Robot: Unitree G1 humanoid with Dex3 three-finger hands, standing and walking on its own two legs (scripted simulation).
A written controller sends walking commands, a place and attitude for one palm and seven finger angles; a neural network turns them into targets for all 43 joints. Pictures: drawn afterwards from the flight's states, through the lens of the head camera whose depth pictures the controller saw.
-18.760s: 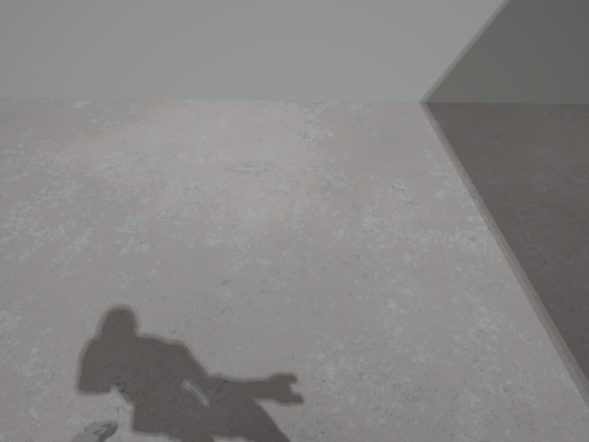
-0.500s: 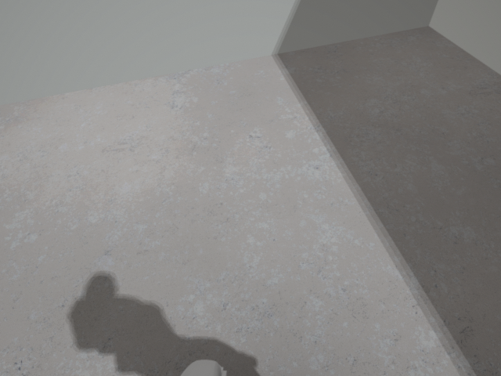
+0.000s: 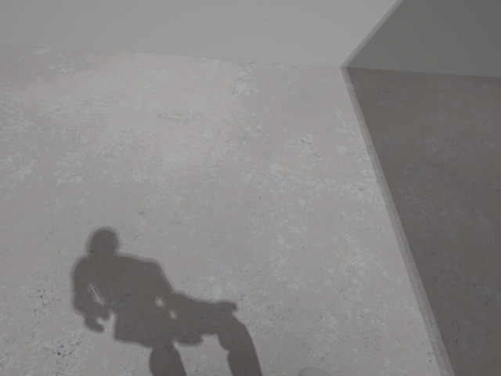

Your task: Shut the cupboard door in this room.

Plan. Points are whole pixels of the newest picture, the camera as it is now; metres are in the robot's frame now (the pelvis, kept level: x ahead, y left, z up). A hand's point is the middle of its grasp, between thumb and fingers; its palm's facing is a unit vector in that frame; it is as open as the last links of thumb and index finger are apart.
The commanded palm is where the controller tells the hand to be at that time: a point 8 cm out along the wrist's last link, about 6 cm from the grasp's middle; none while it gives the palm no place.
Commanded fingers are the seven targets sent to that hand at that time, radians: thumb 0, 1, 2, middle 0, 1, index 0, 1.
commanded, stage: turn or walk to find it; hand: left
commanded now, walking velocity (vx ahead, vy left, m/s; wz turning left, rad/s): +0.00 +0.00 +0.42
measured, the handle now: out of the picture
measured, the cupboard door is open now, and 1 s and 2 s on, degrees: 93 93 93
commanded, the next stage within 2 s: stand and wait in 0.16 s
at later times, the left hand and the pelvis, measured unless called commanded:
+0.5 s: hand out of the picture -0.01 +0.12 -0.16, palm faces +0.10 -0.97 -0.24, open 7.3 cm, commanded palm none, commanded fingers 0.00 0.90 0.90 -0.20 -0.30 -0.20 -0.30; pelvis -0.03 -0.06 +0.00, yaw +3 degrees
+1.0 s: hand out of the picture +0.02 +0.15 -0.17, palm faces -0.16 -0.95 -0.27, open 7.4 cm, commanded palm none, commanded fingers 0.00 0.90 0.90 -0.20 -0.30 -0.20 -0.30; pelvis -0.08 -0.05 -0.01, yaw -13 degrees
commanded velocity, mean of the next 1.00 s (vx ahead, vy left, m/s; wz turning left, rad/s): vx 0.00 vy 0.00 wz -0.36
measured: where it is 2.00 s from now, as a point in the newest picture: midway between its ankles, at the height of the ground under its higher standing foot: outside the picture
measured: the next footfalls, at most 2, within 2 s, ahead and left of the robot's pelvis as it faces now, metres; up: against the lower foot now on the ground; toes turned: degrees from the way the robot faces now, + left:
right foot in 0.20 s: +0.05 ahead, -0.15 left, +0.00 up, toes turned +0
left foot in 0.66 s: -0.06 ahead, +0.08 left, +0.00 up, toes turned +0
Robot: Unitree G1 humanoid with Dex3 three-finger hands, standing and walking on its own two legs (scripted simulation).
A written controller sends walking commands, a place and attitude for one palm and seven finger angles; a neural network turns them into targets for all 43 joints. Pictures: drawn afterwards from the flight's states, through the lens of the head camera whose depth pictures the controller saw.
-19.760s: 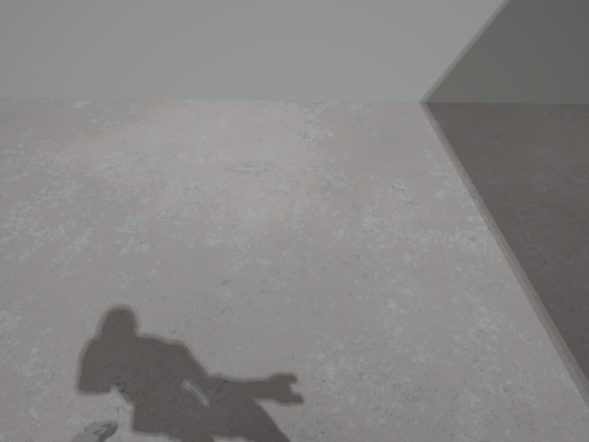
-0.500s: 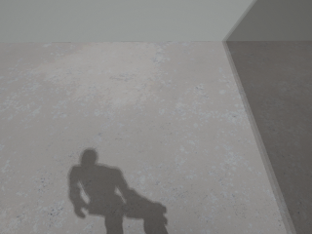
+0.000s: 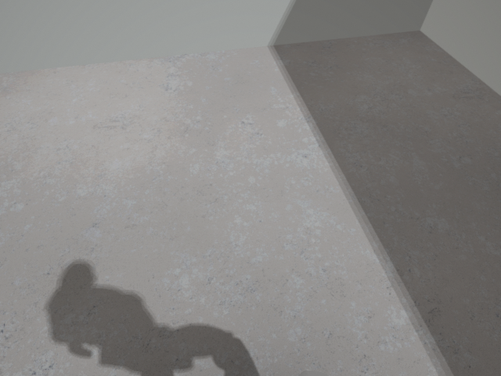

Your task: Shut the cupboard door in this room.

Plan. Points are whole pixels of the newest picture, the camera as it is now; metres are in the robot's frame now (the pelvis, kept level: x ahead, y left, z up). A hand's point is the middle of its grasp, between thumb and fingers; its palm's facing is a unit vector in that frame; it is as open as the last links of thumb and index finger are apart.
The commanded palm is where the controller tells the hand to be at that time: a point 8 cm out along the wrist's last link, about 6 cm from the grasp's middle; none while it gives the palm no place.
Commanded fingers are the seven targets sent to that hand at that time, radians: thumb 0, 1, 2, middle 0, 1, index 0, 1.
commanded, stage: turn or walk to find it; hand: left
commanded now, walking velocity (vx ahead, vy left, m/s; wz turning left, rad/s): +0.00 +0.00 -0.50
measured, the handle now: out of the picture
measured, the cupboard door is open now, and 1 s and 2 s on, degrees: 93 93 93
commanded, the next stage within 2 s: none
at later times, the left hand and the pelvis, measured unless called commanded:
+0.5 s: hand out of the picture +0.11 +0.13 -0.15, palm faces -0.19 -0.95 -0.23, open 7.4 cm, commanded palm none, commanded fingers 0.00 0.90 0.90 -0.20 -0.30 -0.20 -0.30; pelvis +0.00 -0.04 +0.01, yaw -13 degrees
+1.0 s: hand (171, 355) +0.17 +0.16 -0.16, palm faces -0.44 -0.87 -0.24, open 7.4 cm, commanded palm none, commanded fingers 0.00 0.90 0.90 -0.20 -0.30 -0.20 -0.30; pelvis +0.00 +0.00 +0.01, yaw -30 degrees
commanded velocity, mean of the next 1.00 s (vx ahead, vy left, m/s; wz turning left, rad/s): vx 0.00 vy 0.00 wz -0.50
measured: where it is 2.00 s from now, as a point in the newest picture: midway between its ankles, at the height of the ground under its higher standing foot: outside the picture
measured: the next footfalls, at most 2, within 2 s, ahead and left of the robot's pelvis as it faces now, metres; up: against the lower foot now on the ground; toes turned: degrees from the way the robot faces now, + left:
right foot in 0.08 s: +0.05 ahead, -0.13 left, +0.00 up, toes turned -8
left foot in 0.66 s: +0.06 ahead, +0.10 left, +0.00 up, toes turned -17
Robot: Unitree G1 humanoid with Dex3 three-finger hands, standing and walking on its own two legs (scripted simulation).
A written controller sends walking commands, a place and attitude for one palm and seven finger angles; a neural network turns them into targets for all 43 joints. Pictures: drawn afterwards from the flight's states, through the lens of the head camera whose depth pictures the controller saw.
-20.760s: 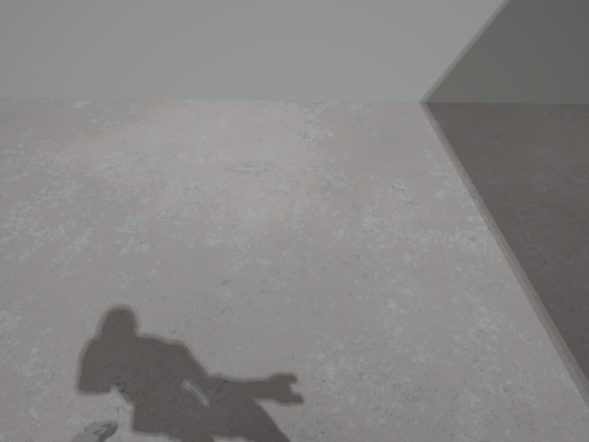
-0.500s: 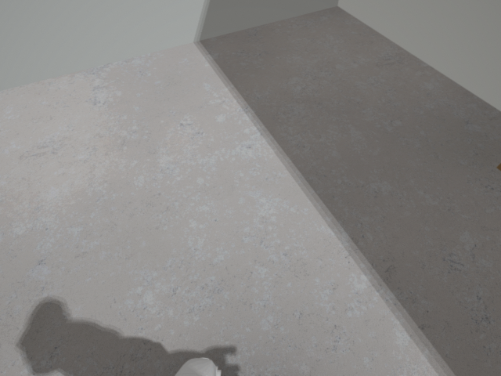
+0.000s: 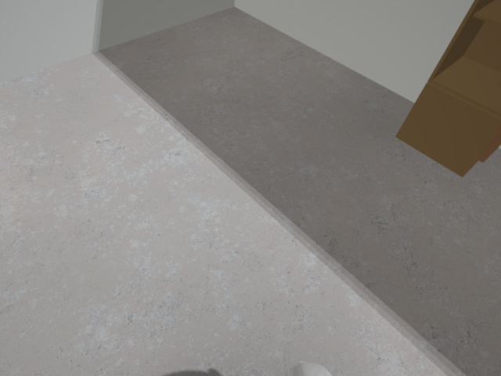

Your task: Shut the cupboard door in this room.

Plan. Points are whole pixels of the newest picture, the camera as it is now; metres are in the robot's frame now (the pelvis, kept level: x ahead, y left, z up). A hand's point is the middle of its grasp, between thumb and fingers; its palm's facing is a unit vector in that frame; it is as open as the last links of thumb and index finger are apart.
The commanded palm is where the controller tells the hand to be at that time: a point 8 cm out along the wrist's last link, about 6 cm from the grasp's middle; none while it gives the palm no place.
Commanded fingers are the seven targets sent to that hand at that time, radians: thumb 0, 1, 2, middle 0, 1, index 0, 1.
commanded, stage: turn or walk to find it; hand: left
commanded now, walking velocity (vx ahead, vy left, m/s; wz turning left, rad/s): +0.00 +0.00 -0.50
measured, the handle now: out of the picture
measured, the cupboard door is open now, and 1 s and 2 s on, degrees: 93 93 93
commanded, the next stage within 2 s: stand and wait in 1.80 s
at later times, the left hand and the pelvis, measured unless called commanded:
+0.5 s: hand out of the picture +0.12 +0.09 -0.14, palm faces -0.20 -0.94 -0.26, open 7.4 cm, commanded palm none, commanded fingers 0.00 0.90 0.90 -0.20 -0.30 -0.20 -0.30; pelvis +0.00 -0.07 +0.00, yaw -14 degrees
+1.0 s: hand (174, 335) +0.21 +0.16 -0.17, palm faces -0.38 -0.90 -0.20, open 7.4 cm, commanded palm none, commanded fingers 0.00 0.90 0.90 -0.20 -0.30 -0.20 -0.30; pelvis +0.10 -0.03 +0.01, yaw -28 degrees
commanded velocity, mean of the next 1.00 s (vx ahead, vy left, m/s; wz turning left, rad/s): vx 0.20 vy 0.00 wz -0.50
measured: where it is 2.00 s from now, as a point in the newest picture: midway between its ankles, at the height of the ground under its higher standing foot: (325, 319)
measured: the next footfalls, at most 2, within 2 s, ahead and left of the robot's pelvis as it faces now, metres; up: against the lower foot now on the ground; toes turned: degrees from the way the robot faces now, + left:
right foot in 0.14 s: +0.04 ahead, -0.14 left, +0.00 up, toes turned -11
left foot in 0.84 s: +0.15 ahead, +0.06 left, +0.00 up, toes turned -21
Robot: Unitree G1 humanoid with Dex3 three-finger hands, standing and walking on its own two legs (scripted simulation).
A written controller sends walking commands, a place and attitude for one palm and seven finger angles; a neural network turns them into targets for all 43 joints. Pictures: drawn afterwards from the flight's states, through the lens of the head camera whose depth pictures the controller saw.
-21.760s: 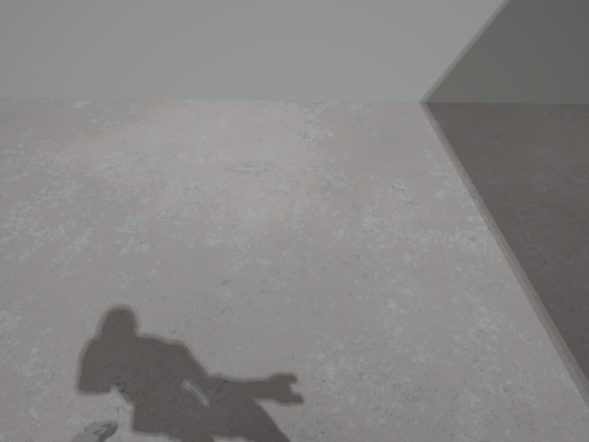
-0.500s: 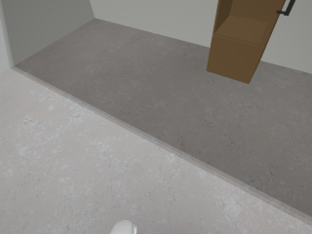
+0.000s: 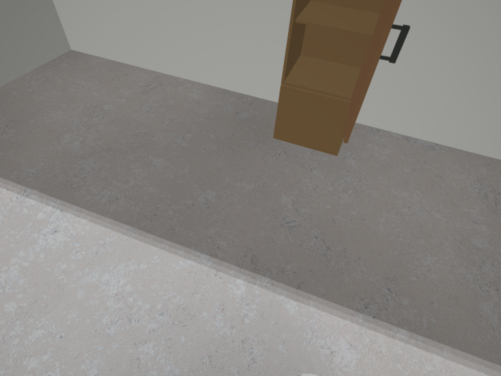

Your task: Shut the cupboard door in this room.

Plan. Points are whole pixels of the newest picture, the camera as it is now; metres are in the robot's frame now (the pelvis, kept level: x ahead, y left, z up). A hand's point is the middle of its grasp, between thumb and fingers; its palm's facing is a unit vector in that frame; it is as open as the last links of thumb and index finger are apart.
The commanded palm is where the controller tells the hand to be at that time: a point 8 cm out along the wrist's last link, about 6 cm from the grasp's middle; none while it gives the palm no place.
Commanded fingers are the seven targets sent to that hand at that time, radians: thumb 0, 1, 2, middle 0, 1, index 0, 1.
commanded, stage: turn or walk to find it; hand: left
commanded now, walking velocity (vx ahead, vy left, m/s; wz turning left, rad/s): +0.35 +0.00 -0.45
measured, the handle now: (393, 43) +1.17 -0.39 +0.06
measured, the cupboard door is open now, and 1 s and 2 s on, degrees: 93 93 93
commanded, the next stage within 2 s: stand and wait in 0.80 s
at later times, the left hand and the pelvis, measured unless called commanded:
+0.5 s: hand (236, 275) +0.36 +0.06 -0.17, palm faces -0.21 -0.96 -0.21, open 7.2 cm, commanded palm none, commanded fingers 0.00 0.90 0.90 -0.20 -0.30 -0.20 -0.30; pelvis +0.21 -0.09 -0.01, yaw -13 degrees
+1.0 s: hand (228, 264) +0.40 +0.08 -0.19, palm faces -0.17 -0.97 -0.15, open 7.4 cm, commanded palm none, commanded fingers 0.00 0.90 0.90 -0.20 -0.30 -0.20 -0.30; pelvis +0.44 -0.09 -0.02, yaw -16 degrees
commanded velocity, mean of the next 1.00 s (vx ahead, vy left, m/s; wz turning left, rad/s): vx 0.29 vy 0.00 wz -0.13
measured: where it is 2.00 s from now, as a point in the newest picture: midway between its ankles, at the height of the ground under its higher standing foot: (285, 310)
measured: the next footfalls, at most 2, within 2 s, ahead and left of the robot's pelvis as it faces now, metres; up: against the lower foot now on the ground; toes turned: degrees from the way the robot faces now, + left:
right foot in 0.32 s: +0.26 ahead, -0.15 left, +0.00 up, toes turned -18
left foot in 0.90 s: +0.56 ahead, -0.02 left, +0.00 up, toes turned -6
